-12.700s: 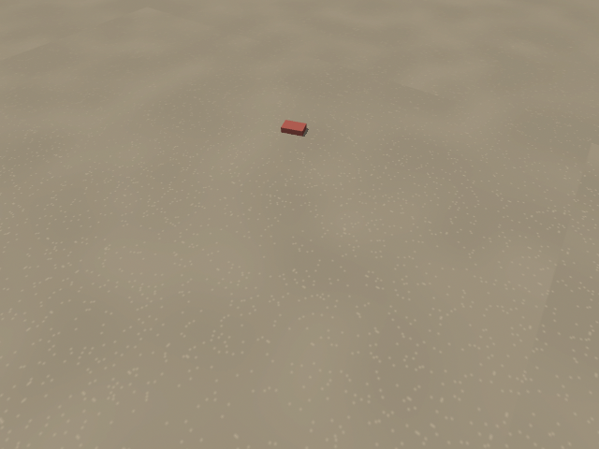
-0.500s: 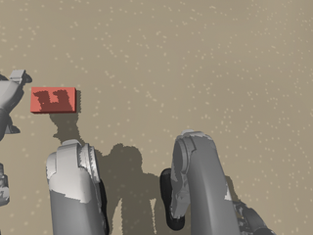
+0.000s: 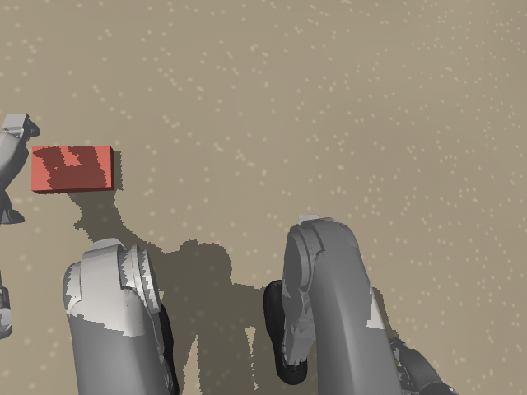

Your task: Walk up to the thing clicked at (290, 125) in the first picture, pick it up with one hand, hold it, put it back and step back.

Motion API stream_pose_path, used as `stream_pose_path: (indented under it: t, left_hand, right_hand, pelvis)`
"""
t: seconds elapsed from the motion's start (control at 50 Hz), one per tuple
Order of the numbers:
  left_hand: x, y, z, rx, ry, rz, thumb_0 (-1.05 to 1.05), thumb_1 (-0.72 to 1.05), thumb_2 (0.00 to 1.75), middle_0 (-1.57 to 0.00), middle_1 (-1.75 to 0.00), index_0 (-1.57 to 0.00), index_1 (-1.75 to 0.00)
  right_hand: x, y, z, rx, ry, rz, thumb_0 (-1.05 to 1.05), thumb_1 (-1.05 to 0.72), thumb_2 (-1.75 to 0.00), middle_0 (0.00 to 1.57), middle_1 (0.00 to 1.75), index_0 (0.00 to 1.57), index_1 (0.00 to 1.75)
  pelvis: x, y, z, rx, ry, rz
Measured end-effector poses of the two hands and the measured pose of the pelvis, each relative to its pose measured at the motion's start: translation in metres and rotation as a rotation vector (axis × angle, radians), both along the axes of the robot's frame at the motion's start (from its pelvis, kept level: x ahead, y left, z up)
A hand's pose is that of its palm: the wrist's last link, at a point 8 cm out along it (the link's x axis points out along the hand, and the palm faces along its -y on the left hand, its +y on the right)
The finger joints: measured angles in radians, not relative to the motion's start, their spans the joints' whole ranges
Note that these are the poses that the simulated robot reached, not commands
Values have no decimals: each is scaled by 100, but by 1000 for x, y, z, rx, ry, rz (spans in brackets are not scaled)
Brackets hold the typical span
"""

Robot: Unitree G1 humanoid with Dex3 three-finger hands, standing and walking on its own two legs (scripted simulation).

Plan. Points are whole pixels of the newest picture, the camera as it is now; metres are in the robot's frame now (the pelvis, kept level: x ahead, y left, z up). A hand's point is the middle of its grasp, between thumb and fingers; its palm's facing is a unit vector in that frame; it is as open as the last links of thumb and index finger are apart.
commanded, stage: rise first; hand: left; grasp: from above
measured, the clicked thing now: (75, 169) +0.47 +0.30 -0.30
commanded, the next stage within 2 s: approach in 1.42 s
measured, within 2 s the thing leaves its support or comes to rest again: neither
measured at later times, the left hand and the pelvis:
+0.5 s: hand (18, 177) +0.42 +0.34 -0.18, palm faces -0.44 -0.08 -0.89, open 14.2 cm; pelvis +0.00 +0.00 -0.01, yaw -1 degrees
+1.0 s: hand (15, 177) +0.42 +0.34 -0.17, palm faces -0.45 -0.08 -0.89, open 14.0 cm; pelvis +0.00 +0.00 +0.00, yaw -1 degrees
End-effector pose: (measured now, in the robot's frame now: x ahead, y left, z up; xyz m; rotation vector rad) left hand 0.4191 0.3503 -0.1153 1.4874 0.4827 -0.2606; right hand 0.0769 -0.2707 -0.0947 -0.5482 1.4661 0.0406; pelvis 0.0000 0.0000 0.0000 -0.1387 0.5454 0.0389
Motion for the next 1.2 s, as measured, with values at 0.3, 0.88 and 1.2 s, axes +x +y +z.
stream_pose_path:
  t: [0.3,0.88,1.2]
  left_hand:
    - [5,-8,-5,-10,-12,-19,0,-53,101,-11,-96,-9,-97]
    - [7,-5,0,-3,6,-14,0,-50,98,-14,-95,-12,-96]
    - [8,-5,-1,13,-2,-23,0,-49,98,-16,-91,-14,-93]
  right_hand:
    - [-5,0,3,-6,-6,6,0,-90,-90,20,30,21,30]
    - [-11,3,5,9,-8,3,0,-91,-90,20,30,21,30]
    - [-7,3,3,6,-34,17,0,-91,-90,20,30,21,30]
  pelvis:
    - [-1,1,-3,-7,-12,-4]
    - [-3,2,-1,-13,-17,-5]
    - [-5,1,-5,-11,-25,-6]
